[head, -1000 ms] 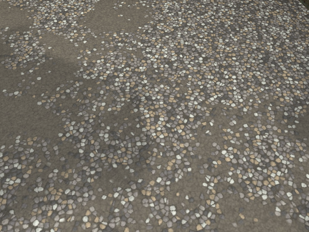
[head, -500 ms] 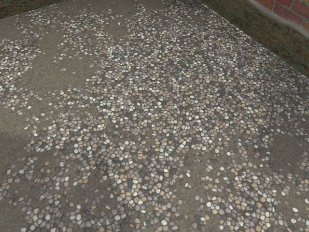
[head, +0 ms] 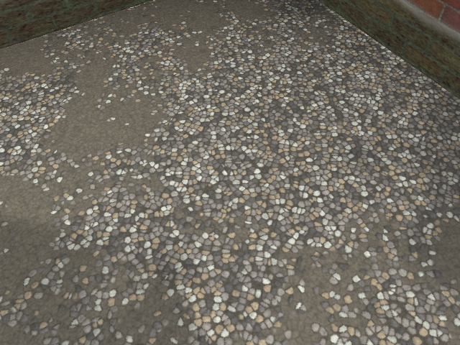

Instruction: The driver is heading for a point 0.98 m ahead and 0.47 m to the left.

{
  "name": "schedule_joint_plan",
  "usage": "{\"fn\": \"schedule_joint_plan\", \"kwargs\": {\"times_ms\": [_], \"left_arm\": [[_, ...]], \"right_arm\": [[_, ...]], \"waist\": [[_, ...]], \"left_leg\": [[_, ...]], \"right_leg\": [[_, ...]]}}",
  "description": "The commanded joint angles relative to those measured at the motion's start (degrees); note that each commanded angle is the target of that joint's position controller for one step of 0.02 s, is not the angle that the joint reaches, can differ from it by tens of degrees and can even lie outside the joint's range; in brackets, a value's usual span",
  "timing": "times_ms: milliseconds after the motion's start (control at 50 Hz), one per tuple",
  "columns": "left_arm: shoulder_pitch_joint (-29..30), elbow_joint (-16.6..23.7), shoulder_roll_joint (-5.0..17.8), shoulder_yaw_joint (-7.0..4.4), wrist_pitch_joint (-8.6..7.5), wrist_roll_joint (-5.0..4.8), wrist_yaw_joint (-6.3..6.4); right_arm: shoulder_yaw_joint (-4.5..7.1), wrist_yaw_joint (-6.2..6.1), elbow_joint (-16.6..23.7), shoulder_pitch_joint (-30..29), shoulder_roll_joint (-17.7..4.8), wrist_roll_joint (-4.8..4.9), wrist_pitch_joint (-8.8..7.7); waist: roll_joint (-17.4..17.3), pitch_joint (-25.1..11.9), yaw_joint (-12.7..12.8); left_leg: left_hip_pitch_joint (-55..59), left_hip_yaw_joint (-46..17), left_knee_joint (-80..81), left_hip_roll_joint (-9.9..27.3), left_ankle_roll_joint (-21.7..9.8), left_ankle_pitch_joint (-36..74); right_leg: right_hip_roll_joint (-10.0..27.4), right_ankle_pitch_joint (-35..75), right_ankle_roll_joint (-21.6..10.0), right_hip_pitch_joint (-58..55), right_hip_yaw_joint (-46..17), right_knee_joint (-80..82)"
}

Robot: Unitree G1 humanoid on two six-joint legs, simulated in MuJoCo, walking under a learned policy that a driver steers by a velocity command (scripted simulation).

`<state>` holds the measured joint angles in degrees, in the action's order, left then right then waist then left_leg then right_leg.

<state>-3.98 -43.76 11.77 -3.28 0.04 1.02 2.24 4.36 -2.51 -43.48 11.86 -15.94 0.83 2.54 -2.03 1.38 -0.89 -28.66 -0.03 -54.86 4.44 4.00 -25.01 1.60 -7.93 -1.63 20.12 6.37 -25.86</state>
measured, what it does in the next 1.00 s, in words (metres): steps on the spot, turning left: left foot, then right foot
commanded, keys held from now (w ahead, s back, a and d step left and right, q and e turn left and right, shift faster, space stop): q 0.84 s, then no key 0.06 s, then w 0.10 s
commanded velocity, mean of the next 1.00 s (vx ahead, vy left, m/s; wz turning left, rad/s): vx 0.02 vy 0.00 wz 0.52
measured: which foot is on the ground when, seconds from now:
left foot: up 0.00-0.10, down 0.12-0.66, up 0.68-1.00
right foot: down 0.00-0.12, up 0.14-0.64, down 0.66-1.00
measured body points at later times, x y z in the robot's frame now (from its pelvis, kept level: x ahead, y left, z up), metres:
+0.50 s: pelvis +0.00 +0.04 +0.01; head +0.03 +0.07 +0.46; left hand +0.08 +0.35 -0.11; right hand +0.22 -0.20 -0.07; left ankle +0.00 +0.12 -0.74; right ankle +0.06 -0.13 -0.69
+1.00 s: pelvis +0.00 +0.01 +0.01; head +0.04 +0.02 +0.46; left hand -0.05 +0.31 -0.10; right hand +0.29 -0.13 -0.09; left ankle -0.08 +0.13 -0.70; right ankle +0.05 -0.11 -0.74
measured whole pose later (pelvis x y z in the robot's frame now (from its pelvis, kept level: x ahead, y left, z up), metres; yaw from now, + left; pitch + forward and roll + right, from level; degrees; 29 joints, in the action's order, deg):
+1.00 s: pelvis +0.00 +0.01 +0.01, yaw +33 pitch +2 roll +1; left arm -9.8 -44.3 15.3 -3.5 0.6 -0.8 0.8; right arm 4.1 -0.2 -33.8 12.0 -17.6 1.1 3.7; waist -1.2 2.3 1.6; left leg -23.4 -1.9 -46.4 1.2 3.9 -24.5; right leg 3.1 -14.9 -0.6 11.2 3.9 -24.3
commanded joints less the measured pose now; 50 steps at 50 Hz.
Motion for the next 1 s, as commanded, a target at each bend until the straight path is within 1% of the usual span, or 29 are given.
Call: {"fn": "schedule_joint_plan", "kwargs": {"times_ms": [20, 60, 100, 120, 140, 160, 180, 200, 220, 240, 280, 340, 400, 480, 560, 620, 640, 660, 680, 700, 720, 740, 760, 800, 840, 900, 940, 980, 1000], "left_arm": [[1.8, 2.9, 9.4, -2.55, -0.18, -0.32, 1.22], [2.1, 2.5, 10.4, -2.81, 0.23, -1.09, 1.19], [2.6, 2.0, 10.1, -2.87, 0.82, -2.48, 1.03], [-0.4, 0.8, 8.2, -2.73, 1.2, -2.49, 0.82], [-1.6, 2.4, 5.3, -2.04, 1.23, -0.4, 0.39], [6.2, 5.1, 7.8, -2.59, 0.74, -0.18, 0.67], [7.4, 5.3, 9.0, -3.09, 0.68, -1.19, 0.83], [5.6, 4.2, 9.7, -3.51, 0.84, -1.47, 1.04], [3.9, 2.6, 10.1, -3.81, 1.15, -1.05, 1.39], [2.8, 2.1, 10.1, -3.91, 1.31, -0.56, 1.53], [1.9, 1.8, 9.1, -3.74, 1.15, -0.83, 1.29], [2.9, 2.2, 8.0, -3.1, 0.73, -1.13, 1.24], [4.0, 2.5, 8.0, -2.82, 0.37, -1.29, 0.78], [3.6, 2.4, 8.6, -2.69, -0.34, -1.65, -0.13], [1.7, 2.1, 9.4, -2.74, -1.23, -2.04, -1.13], [-2.3, 1.3, 9.8, -2.97, -1.86, -2.12, -2.11], [-4.6, 0.6, 10.8, -3.41, -1.91, -1.86, -2.26], [-5.8, 0.6, 14.2, -4.25, -1.58, -1.03, -2.05], [-4.1, 1.3, 18.3, -4.73, -0.95, 0.11, -1.68], [-3.7, 2.2, 16.0, -4.32, -1.24, 1.16, -1.86], [-0.4, 3.5, 13.2, -3.5, -1.34, 0.77, -1.61], [2.0, 3.8, 11.2, -2.99, -1.1, -0.08, -1.29], [2.4, 4.2, 9.9, -2.46, -0.96, -0.97, -0.93], [0.9, 4.0, 10.5, -2.22, -0.47, -1.0, -0.28], [-2.2, 3.5, 11.4, -2.49, 0.1, -0.64, 0.22], [-4.3, 3.1, 13.5, -2.92, 0.44, -0.73, -0.03], [-4.8, 3.0, 14.9, -3.27, 0.29, -1.45, -0.79], [-5.8, 2.5, 15.8, -3.32, -0.23, -2.26, -1.67], [-6.1, 2.2, 15.9, -3.18, -0.56, -2.47, -2.08]], "right_arm": [[0.75, 0.55, 4.3, 1.2, -3.7, -0.2, -0.24], [0.98, 1.47, 4.8, 2.2, -4.2, -0.29, -0.18], [1.43, 2.31, 3.4, 6.3, -4.4, -0.89, -0.09], [2.03, 2.27, 3.4, 7.0, -6.5, -1.53, -0.14], [3.5, 1.22, 5.5, 6.1, -13.8, -1.42, -0.26], [3.38, 1.87, 6.8, 7.3, -15.5, -3.37, -1.5], [3.17, 2.27, 7.0, 5.4, -14.3, -4.34, -2.79], [2.96, 2.09, 7.6, 1.8, -12.8, -2.94, -3.43], [2.35, 1.68, 8.2, -1.0, -10.5, -1.37, -3.37], [1.87, 1.21, 8.7, -2.1, -9.4, -0.63, -3.22], [1.38, 0.72, 9.1, -0.7, -8.2, -0.62, -3.07], [1.74, 0.22, 9.2, 1.9, -8.9, -0.3, -2.95], [2.26, -0.14, 10.1, 2.0, -10.0, -0.34, -2.18], [2.63, 0.22, 11.5, 1.0, -10.9, -0.51, -1.41], [2.7, 0.71, 12.9, -0.9, -11.1, -0.25, -0.8], [2.62, 0.7, 13.7, -3.4, -10.8, 0.77, -0.17], [2.45, 0.5, 14.1, -4.0, -10.2, 1.1, 0.03], [1.84, 0.53, 14.4, -2.3, -7.8, 0.7, 0.08], [1.39, 0.7, 15.0, 2.2, -5.9, 0.58, -0.31], [3.06, 0.82, 14.8, 1.6, -11.8, -0.46, -0.97], [4.08, 0.99, 13.4, 1.9, -14.3, -0.02, -0.91], [4.12, 0.96, 12.4, 2.1, -13.2, 0.06, -0.38], [3.81, 0.89, 11.8, 2.4, -11.7, 0.01, 0.28], [3.08, 1.37, 12.6, 1.5, -9.4, 0.55, 0.84], [2.35, 1.54, 14.2, -1.7, -7.8, 1.01, 0.7], [1.29, 1.73, 15.5, -3.6, -6.0, 0.07, 0.47], [0.55, 2.07, 15.6, -3.6, -5.2, -0.05, 0.26], [0.36, 2.42, 15.5, -3.7, -5.5, 0.29, -0.11], [0.35, 2.58, 15.2, -3.4, -5.8, 0.4, -0.44]], "waist": [[10.6, -8.2, 0.2], [10.7, -8.5, -0.7], [8.3, -7.9, -2.8], [1.0, -5.0, -1.9], [-18.0, -2.1, 1.1], [-16.4, -3.5, -3.4], [-10.7, -3.2, -2.6], [-7.1, -2.7, -0.4], [-4.9, -3.4, 0.8], [-5.4, -4.3, 1.3], [-4.5, -6.5, 1.5], [-4.7, -7.1, 0.3], [-6.3, -6.8, -0.5], [-7.2, -6.3, -0.8], [-8.1, -7.8, -0.6], [-7.6, -8.4, 1.9], [-6.5, -8.6, 2.8], [0.9, -9.3, 1.7], [16.6, -7.9, -2.1], [15.2, -7.4, -0.4], [10.5, -6.2, -1.2], [9.2, -4.6, -1.9], [9.2, -3.8, -1.3], [9.5, -2.8, -0.3], [10.4, -2.8, 1.9], [11.1, -4.5, 3.3], [11.6, -5.2, 4.1], [13.0, -3.2, 4.5], [12.9, -2.2, 4.2]], "left_leg": [[5.0, 1.1, 4.0, 0.6, -1.3, 2.2], [8.1, 2.4, 9.6, -0.1, -3.0, 3.8], [14.6, 4.7, 21.0, -2.8, -6.1, 10.8], [17.3, -1.3, 28.6, -0.9, -8.7, 18.1], [21.3, -23.4, 33.9, 13.5, -15.8, 33.9], [17.7, -31.7, 38.7, 18.5, -23.7, 35.4], [17.2, -28.8, 39.3, 16.2, -22.5, 29.0], [17.7, -24.4, 38.1, 12.9, -18.8, 25.2], [18.2, -21.4, 37.1, 10.7, -16.0, 23.7], [17.8, -19.6, 36.5, 9.5, -15.1, 25.7], [19.6, -18.1, 35.7, 7.9, -15.0, 29.5], [24.0, -18.7, 34.6, 7.3, -15.6, 31.5], [24.0, -20.9, 34.5, 6.8, -15.9, 27.1], [20.4, -24.5, 33.8, 6.0, -16.8, 26.3], [21.0, -28.8, 31.8, 5.1, -16.7, 32.1], [19.9, -29.7, 29.0, 2.6, -14.3, 33.6], [16.5, -28.5, 27.4, 0.5, -12.1, 28.3], [8.9, -23.6, 19.7, -3.9, -9.1, 14.2], [-3.5, -12.7, 8.7, -14.4, -5.6, -10.2], [-6.3, -10.9, -5.0, -10.7, -2.6, -13.0], [-5.7, -10.7, -10.7, -8.5, -1.7, -8.4], [-6.3, -9.9, -12.8, -8.0, -0.8, -4.4], [-7.7, -9.5, -15.4, -8.0, 0.1, -1.4], [-7.9, -6.7, -16.3, -7.5, 1.3, 1.7], [-9.9, -4.7, -10.8, -6.2, 1.9, 3.2], [-5.7, -3.8, -1.5, -4.4, 2.0, 1.3], [0.1, -1.2, 5.6, -3.6, 0.9, 0.7], [4.8, 1.2, 11.8, -4.1, -0.8, -0.5], [7.1, 1.8, 15.5, -4.4, -1.9, 0.0]], "right_leg": [[16.0, 6.5, -11.6, -5.6, -9.0, 8.9], [16.6, 6.3, -9.9, -6.5, -8.2, 6.8], [14.2, 1.1, -5.5, -4.4, -4.9, 0.7], [10.3, -6.8, -0.9, 0.9, -0.6, -8.4], [0.9, -23.7, 5.5, 16.1, 4.4, -26.0], [-3.2, -31.3, 4.8, 20.7, -5.8, -36.8], [-2.1, -27.3, 3.4, 21.6, -9.3, -41.3], [-0.9, -21.1, 2.5, 22.3, -10.5, -41.5], [-0.1, -17.0, 2.6, 21.9, -10.9, -41.0], [-0.3, -13.9, 3.1, 20.3, -10.9, -41.5], [-1.3, -10.4, 3.9, 18.3, -11.0, -41.6], [-2.0, -9.2, 5.1, 19.1, -11.7, -34.7], [-2.4, -9.5, 6.0, 16.8, -12.2, -26.8], [-3.6, -12.2, 5.9, 10.7, -12.2, -19.9], [-4.5, -13.9, 5.1, 5.4, -12.4, -13.3], [-4.8, -6.9, 3.4, -2.7, -11.1, 0.2], [-2.7, 0.0, 2.4, -8.8, -11.3, 5.7], [6.4, 5.3, -1.1, -16.0, -18.3, 6.9], [17.9, 21.9, -9.5, -19.8, -31.0, 6.7], [24.3, 24.0, -16.3, -15.1, -35.7, 7.8], [20.8, 20.9, -14.7, -13.2, -29.7, 7.4], [16.0, 17.1, -11.4, -12.5, -24.0, 6.7], [13.6, 15.7, -9.9, -13.1, -20.4, 6.5], [11.8, 17.8, -10.2, -12.8, -15.6, 7.1], [12.1, 17.6, -10.8, -17.1, -14.2, 7.4], [13.7, 18.8, -11.8, -19.3, -13.7, 6.9], [13.7, 5.1, -11.6, -16.3, -12.9, 9.4], [13.6, -9.3, -11.4, -12.3, -14.0, 12.0], [13.9, -12.2, -11.2, -11.0, -14.5, 12.3]]}}
Keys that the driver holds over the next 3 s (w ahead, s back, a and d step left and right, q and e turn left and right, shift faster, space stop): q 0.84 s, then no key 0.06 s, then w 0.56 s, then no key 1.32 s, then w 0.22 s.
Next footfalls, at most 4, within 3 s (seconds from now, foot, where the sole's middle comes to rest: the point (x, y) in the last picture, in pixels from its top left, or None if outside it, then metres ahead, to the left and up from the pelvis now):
0.12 left None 0.04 0.13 -0.77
0.66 right None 0.09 -0.09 -0.77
1.08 left None -0.05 0.14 -0.77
1.56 right None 0.37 0.14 -0.77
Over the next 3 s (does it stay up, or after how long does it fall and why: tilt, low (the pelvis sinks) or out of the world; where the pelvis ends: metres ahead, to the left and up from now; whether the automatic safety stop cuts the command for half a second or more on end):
stays up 0.30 0.22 0.01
